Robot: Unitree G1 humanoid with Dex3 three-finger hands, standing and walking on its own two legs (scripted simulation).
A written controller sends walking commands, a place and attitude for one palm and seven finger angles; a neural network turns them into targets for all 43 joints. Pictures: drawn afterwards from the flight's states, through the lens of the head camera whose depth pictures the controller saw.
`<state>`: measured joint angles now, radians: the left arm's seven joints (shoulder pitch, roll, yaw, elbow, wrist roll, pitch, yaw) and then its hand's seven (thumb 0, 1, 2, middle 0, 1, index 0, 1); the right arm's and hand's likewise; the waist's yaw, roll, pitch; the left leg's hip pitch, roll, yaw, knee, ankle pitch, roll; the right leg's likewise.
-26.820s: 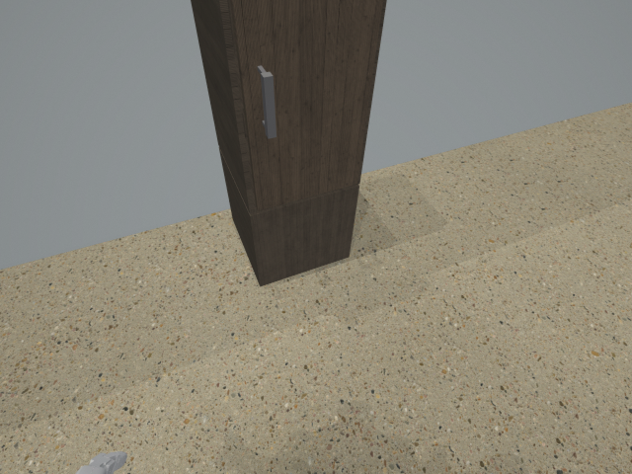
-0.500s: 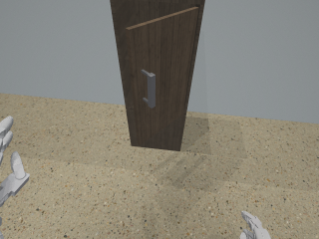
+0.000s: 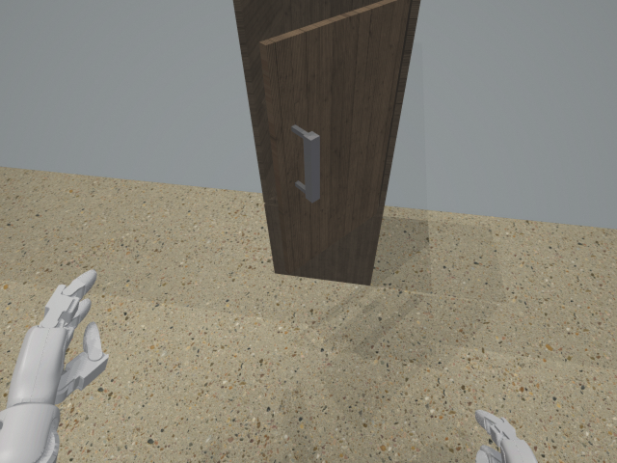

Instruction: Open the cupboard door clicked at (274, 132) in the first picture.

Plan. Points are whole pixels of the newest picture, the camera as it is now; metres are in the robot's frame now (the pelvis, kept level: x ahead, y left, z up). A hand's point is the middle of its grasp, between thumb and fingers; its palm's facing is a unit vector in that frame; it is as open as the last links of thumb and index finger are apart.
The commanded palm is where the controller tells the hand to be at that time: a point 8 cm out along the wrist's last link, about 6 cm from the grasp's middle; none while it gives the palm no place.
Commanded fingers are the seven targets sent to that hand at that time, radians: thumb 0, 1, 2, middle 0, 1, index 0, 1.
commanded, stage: let the arm hang, fingers relaxed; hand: left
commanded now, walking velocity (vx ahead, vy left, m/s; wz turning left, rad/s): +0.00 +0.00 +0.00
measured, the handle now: (305, 164) +0.64 +0.06 +0.02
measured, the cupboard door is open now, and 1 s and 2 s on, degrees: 51 51 51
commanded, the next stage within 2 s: look to check the result in 1.02 s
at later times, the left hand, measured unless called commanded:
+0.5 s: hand out of the picture +0.01 +0.20 -0.16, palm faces +0.02 -0.96 -0.27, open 7.3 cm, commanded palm none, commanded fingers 0.00 0.90 0.90 -0.20 -0.30 -0.20 -0.30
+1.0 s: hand out of the picture +0.09 +0.17 -0.16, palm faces +0.02 -0.97 -0.23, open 7.4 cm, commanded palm none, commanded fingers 0.00 0.90 0.90 -0.20 -0.30 -0.20 -0.30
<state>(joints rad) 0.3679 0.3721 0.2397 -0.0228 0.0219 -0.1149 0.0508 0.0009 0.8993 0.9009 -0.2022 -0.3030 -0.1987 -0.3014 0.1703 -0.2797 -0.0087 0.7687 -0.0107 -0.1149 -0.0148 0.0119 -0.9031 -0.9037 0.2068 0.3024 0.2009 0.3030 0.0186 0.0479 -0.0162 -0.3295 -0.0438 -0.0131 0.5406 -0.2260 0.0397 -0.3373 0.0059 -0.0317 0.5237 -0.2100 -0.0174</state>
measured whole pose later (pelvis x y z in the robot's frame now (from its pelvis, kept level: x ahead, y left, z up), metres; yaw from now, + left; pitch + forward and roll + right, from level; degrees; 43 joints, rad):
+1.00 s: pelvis +0.04 -0.02 +0.01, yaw +1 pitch -1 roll +0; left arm 0.16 0.20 0.00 1.12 0.01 -0.01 0.01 0.00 0.91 0.90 -0.20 -0.30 -0.20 -0.30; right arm 0.20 -0.21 0.00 1.13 -0.02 0.01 -0.03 0.01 -0.91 -0.90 0.20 0.30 0.20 0.30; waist 0.00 0.02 0.05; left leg -0.15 -0.03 -0.04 0.37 -0.20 0.01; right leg -0.16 0.04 -0.03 0.38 -0.20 -0.05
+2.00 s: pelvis +0.05 -0.03 +0.00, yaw -5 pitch +0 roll +0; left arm 0.22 0.19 0.06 1.08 0.01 0.05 0.00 0.00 0.91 0.90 -0.20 -0.30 -0.20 -0.30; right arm 0.22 -0.18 -0.03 1.07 -0.02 0.03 -0.06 0.00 -0.91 -0.90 0.20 0.30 0.20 0.30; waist 0.01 0.00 0.07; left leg -0.18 0.02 0.05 0.48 -0.30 -0.01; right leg -0.23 0.09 0.05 0.50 -0.26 -0.06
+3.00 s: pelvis +0.07 -0.06 +0.00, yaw -39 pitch +2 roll -1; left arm 0.16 0.28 0.09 0.90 0.02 0.06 -0.05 0.00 0.92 0.90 -0.20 -0.30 -0.19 -0.30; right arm 0.24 -0.22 -0.03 0.91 -0.04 0.02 -0.04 0.01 -0.90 -0.90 0.21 0.30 0.20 0.30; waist 0.01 0.01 0.10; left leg -0.21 0.13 0.11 0.53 -0.34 -0.05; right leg -0.42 -0.01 -0.05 0.79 -0.40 0.04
